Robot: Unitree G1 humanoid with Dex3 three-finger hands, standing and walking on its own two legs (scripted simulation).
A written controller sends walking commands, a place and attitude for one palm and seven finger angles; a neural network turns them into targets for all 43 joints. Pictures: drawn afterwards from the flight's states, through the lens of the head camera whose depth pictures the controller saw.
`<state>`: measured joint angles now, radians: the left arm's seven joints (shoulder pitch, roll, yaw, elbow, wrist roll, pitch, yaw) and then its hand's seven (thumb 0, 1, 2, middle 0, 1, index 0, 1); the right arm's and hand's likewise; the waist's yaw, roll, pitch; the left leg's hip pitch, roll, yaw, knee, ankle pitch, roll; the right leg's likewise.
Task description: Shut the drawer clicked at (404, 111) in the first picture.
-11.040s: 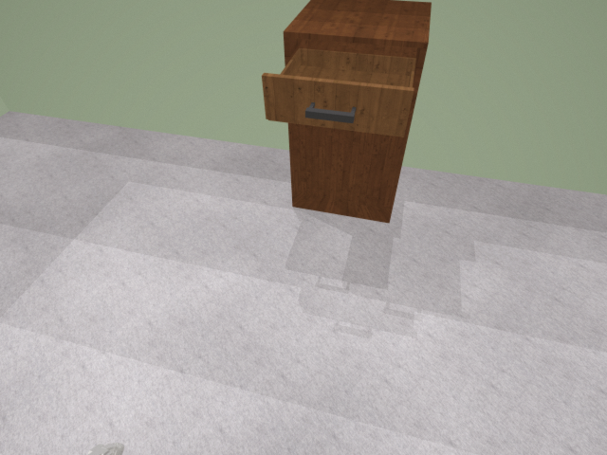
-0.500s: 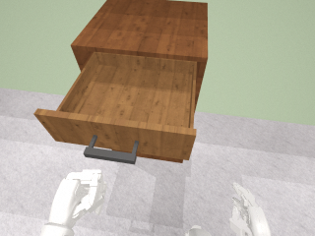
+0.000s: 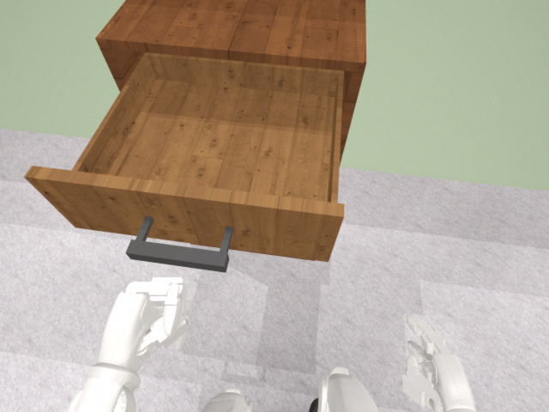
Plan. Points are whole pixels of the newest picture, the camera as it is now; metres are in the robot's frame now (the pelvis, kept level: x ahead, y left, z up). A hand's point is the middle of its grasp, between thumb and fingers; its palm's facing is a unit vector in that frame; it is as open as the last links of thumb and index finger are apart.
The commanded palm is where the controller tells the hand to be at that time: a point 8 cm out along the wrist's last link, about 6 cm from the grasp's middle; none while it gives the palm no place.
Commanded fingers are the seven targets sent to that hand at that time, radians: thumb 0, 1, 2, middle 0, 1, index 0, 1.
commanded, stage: bring the fist close to the handle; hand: left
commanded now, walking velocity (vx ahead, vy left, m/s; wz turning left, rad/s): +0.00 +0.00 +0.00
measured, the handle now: (182, 242) +0.34 +0.15 +0.04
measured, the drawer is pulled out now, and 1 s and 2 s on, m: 0.30 0.29 0.17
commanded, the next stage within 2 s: push the drawer shut in 0.50 s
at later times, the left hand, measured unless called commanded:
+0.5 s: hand (190, 314) +0.25 +0.12 +0.03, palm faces -0.13 -0.99 -0.04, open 3.2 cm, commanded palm +0.23 +0.18 +0.04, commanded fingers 0.00 0.90 0.90 -1.40 -1.60 -1.40 -1.60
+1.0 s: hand (193, 299) +0.26 +0.12 +0.03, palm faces -0.14 -0.99 -0.06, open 3.2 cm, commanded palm +0.27 +0.18 +0.04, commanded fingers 0.00 0.90 0.90 -1.40 -1.60 -1.40 -1.60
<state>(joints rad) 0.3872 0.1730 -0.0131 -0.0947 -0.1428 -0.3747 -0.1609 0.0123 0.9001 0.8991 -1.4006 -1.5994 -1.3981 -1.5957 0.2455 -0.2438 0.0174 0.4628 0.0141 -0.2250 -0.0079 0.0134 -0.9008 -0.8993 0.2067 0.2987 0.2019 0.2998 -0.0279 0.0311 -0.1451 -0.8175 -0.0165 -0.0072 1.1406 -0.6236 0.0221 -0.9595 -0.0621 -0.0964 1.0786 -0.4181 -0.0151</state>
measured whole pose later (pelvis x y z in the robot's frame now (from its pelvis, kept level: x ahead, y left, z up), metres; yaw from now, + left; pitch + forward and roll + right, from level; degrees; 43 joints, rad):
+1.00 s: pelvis -0.01 +0.00 -0.01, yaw +1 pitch +19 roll -1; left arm 0.16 0.19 -0.02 0.09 -0.14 -0.38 -0.14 0.03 0.83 0.92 -1.40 -1.60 -1.40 -1.60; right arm 0.24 -0.25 0.03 0.49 0.02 -0.17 -0.01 0.01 -0.90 -0.90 0.21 0.30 0.20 0.30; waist -0.03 0.03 -0.14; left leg -0.88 -0.03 -0.01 1.17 -0.62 0.02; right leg -1.02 -0.07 -0.10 1.11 -0.41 -0.02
